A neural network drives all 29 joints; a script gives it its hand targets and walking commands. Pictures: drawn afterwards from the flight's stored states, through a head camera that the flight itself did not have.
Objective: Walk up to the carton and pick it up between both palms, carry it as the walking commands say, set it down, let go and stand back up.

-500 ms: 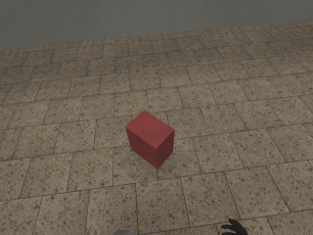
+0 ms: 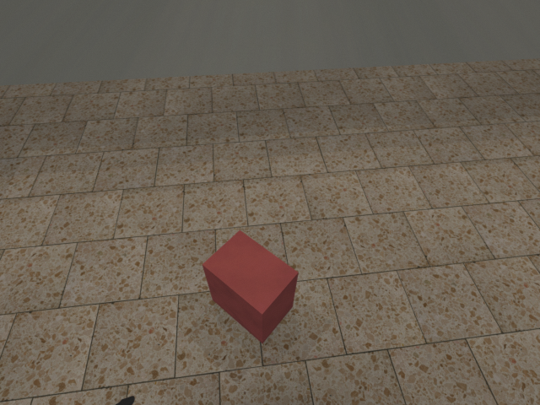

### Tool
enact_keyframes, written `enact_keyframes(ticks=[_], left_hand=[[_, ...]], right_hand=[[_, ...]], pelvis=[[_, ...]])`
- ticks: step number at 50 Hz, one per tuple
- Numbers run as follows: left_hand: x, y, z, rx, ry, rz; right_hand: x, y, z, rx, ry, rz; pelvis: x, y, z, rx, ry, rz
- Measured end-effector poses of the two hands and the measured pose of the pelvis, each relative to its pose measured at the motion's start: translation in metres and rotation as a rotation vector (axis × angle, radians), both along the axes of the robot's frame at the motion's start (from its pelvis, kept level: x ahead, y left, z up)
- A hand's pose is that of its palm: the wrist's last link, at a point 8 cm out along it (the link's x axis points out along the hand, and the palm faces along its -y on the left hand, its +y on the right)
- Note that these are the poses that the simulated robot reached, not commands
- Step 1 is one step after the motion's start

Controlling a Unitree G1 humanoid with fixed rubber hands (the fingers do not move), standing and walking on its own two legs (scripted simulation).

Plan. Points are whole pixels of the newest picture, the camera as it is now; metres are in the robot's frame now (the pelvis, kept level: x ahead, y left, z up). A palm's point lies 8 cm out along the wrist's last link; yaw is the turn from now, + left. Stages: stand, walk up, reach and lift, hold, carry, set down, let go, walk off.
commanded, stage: walk up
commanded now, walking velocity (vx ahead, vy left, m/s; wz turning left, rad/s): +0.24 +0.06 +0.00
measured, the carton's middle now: (251, 287) +0.59 +0.06 -0.62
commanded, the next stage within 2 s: none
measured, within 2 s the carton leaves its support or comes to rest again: neither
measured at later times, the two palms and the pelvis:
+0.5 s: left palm out of the picture +0.10 +0.27 -0.14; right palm out of the picture +0.13 -0.19 -0.12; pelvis +0.06 +0.03 +0.01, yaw +2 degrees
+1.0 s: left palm out of the picture +0.08 +0.26 -0.13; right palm out of the picture +0.09 -0.20 -0.13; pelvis +0.02 +0.02 +0.01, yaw +1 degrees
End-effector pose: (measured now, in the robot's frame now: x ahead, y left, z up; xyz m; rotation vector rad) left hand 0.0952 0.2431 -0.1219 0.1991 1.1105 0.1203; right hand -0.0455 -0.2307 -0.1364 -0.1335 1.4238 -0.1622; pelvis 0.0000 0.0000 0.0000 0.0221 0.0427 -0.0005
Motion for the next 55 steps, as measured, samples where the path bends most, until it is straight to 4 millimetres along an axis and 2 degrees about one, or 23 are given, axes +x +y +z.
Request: enact_keyframes(ticks=[3, 9, 13, 16, 20, 26, 33, 37, 41, 45, 51, 55], left_hand=[[0.009, -0.003, 0.01, 0.016, -0.02, 0.02], [0.007, 0.008, 0.024, 0.07, 0.026, 0.042], [0.003, 0.02, 0.022, 0.082, 0.071, 0.054], [0.001, 0.029, 0.011, 0.058, 0.107, 0.068], [0.003, 0.033, -0.005, 0.002, 0.148, 0.08], [0.005, 0.027, -0.016, -0.05, 0.166, 0.078], [0.001, 0.015, -0.012, -0.023, 0.153, 0.069], [0.002, 0.006, -0.003, 0.003, 0.123, 0.068], [-0.004, 0.007, 0.003, 0.028, 0.101, 0.073], [-0.013, 0.01, 0.0, 0.018, 0.1, 0.076], [-0.02, 0.016, -0.011, -0.023, 0.097, 0.072], [-0.029, 0.015, -0.015, -0.035, 0.109, 0.071]], right_hand=[[0.047, -0.004, -0.005, 0.021, -0.066, 0.031], [0.141, 0.001, -0.005, 0.054, -0.208, 0.075], [0.18, 0.012, -0.002, 0.056, -0.25, 0.098], [0.193, 0.021, 0.001, 0.034, -0.249, 0.115], [0.192, 0.033, 0.011, -0.004, -0.223, 0.116], [0.175, 0.037, 0.02, -0.036, -0.179, 0.095], [0.163, 0.026, 0.011, -0.013, -0.186, 0.076], [0.159, 0.02, 0.005, 0.017, -0.203, 0.066], [0.157, 0.021, 0.002, 0.033, -0.22, 0.068], [0.153, 0.024, 0.004, 0.024, -0.23, 0.074], [0.128, 0.032, 0.01, -0.012, -0.206, 0.064], [0.109, 0.03, 0.012, -0.024, -0.181, 0.056]], pelvis=[[0.015, -0.006, 0.004, 0.001, -0.03, 0.017], [0.035, -0.003, 0.01, 0.008, -0.051, 0.017], [0.044, 0.007, 0.011, -0.001, -0.061, 0.019], [0.049, 0.018, 0.008, -0.027, -0.051, 0.031], [0.057, 0.031, 0.008, -0.046, -0.04, 0.037], [0.06, 0.034, 0.01, -0.05, -0.03, 0.035], [0.052, 0.019, 0.007, -0.023, -0.042, 0.023], [0.047, 0.009, 0.007, -0.021, -0.051, 0.016], [0.04, 0.006, 0.007, -0.017, -0.064, 0.019], [0.032, 0.01, 0.007, -0.025, -0.072, 0.023], [0.023, 0.024, 0.005, -0.04, -0.085, 0.021], [0.016, 0.024, 0.005, -0.043, -0.094, 0.021]])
